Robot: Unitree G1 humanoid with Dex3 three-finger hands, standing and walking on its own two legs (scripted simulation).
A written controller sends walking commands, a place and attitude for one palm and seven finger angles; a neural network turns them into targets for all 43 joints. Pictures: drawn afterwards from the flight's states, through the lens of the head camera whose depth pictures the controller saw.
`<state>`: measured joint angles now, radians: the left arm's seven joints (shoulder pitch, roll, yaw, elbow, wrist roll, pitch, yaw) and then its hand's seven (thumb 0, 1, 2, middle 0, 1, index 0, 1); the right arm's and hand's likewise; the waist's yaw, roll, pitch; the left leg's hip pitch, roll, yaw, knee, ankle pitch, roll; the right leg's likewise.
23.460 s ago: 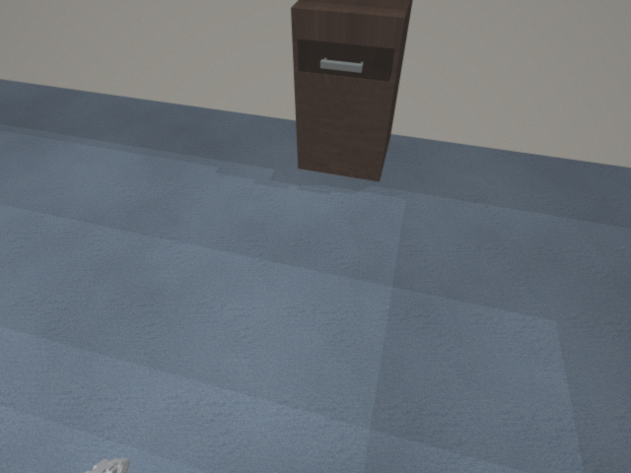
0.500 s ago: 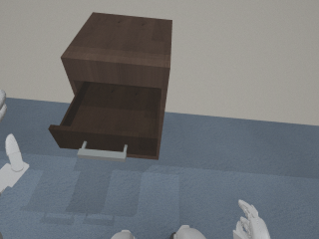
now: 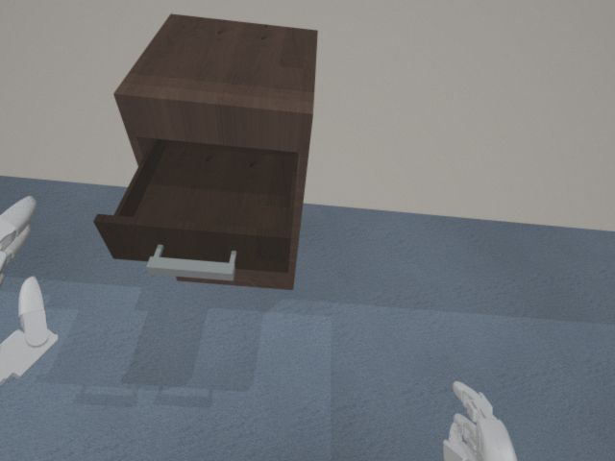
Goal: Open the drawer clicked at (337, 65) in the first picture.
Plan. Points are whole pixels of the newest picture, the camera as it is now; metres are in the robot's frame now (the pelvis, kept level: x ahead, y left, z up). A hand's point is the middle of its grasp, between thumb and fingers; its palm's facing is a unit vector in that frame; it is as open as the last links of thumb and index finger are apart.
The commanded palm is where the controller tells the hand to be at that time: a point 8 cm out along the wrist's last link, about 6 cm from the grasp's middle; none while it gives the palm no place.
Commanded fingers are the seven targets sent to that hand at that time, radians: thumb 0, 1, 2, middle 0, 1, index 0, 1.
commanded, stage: stop stepping back and stand still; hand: left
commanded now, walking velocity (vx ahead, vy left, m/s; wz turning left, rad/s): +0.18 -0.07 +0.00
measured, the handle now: (194, 260) +0.51 +0.24 -0.18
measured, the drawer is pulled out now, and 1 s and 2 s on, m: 0.27 0.27 0.27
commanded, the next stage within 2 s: let the arm hang, fingers relaxed in 0.44 s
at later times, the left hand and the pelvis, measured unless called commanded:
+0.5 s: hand (43, 354) +0.18 +0.23 +0.17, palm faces +0.35 -0.81 -0.47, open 7.4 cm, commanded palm +0.12 +0.28 +0.18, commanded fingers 0.00 0.90 0.90 -0.20 -0.30 -0.20 -0.30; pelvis -0.01 +0.00 +0.00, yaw +0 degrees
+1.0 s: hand out of the picture -0.05 +0.19 -0.17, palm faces +0.02 -0.98 -0.19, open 7.1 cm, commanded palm none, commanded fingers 0.00 0.90 0.90 -0.20 -0.30 -0.20 -0.30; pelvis +0.00 +0.01 +0.01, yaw +1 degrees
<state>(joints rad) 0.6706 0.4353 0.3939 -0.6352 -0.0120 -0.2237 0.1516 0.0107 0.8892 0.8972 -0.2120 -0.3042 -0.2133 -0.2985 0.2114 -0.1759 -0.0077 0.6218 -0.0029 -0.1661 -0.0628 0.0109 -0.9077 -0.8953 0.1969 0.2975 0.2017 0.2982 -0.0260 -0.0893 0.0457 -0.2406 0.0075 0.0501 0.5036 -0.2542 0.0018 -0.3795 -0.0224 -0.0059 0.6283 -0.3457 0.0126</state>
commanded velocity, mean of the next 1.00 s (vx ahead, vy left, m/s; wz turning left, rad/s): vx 0.02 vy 0.00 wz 0.00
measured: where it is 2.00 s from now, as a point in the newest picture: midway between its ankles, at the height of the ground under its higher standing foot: outside the picture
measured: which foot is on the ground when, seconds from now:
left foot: down 0.00-1.00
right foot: down 0.00-1.00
